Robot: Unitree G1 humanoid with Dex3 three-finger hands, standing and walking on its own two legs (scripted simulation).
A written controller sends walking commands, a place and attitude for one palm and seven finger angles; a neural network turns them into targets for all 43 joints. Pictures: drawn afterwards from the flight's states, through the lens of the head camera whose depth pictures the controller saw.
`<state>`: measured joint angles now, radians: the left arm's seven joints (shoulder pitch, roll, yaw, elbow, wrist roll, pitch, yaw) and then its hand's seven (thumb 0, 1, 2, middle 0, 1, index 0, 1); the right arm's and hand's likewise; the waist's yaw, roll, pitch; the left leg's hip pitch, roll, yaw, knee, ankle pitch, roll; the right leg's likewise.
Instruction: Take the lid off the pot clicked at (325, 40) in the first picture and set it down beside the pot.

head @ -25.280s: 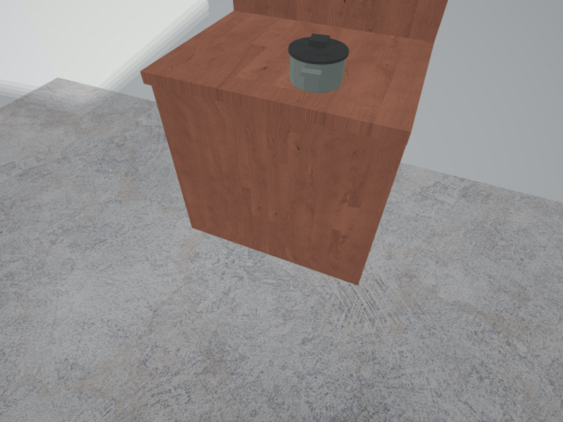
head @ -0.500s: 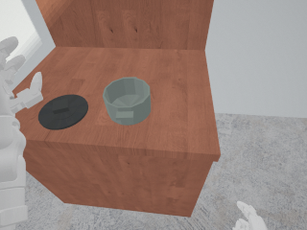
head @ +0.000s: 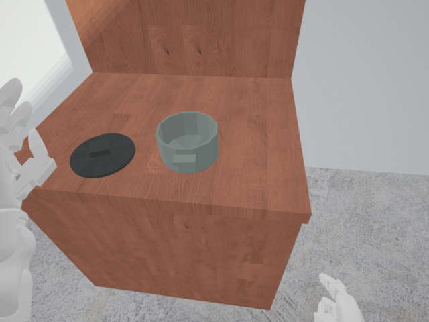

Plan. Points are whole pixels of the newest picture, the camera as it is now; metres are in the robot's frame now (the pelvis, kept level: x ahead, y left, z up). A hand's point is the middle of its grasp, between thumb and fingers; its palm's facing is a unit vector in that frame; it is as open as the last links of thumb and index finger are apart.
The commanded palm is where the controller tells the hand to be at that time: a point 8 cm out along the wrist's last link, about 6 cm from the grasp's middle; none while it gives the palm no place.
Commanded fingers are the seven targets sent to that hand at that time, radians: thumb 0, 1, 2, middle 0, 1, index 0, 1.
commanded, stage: draw the hand back to the body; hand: left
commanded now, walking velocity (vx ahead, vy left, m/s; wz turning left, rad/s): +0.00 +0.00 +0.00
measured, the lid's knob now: (100, 147) +0.50 +0.37 +0.04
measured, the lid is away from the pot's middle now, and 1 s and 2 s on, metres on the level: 0.23 0.23 0.23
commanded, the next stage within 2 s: step back with the hand held close in 0.52 s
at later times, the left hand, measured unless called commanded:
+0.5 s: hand (31, 212) +0.18 +0.25 +0.22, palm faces +0.46 -0.81 -0.36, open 7.4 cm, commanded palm +0.13 +0.29 +0.22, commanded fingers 0.00 0.90 0.90 -0.20 -0.30 -0.20 -0.30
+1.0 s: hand (38, 222) +0.18 +0.25 +0.20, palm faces +0.30 -0.81 -0.50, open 7.4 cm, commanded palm +0.11 +0.30 +0.22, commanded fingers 0.00 0.90 0.90 -0.20 -0.30 -0.20 -0.30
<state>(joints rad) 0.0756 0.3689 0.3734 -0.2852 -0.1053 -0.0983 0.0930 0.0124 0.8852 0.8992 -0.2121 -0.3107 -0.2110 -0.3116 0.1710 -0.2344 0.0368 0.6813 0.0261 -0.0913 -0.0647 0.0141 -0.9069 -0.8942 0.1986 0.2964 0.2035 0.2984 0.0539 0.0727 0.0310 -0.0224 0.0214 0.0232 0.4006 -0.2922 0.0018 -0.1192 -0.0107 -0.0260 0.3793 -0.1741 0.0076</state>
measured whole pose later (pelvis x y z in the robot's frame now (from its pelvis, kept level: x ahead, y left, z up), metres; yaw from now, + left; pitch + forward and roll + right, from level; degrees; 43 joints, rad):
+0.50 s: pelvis +0.00 +0.01 +0.00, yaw +0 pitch -6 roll -1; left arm 0.42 0.37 0.36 -0.59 -0.08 -0.11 0.09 0.01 0.89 0.90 -0.21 -0.31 -0.21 -0.31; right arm 0.18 -0.22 0.03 0.66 0.00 -0.14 -0.07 0.01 -0.91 -0.89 0.20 0.30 0.20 0.30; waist 0.08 0.06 0.03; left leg -0.03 0.02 0.02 0.45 -0.32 0.01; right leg -0.11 -0.01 -0.03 0.39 -0.18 0.02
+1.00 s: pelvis -0.03 +0.03 -0.01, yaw -2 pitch -1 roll +0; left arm 0.56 0.45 0.45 -0.70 -0.05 -0.19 0.08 0.01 0.89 0.90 -0.22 -0.31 -0.22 -0.31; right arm 0.20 -0.22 0.00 0.54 0.02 -0.03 -0.05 0.01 -0.91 -0.89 0.20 0.30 0.20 0.30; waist -0.01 -0.03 0.03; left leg -0.21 -0.02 0.08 0.53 -0.31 0.05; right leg -0.32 -0.05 0.03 0.49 -0.16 0.05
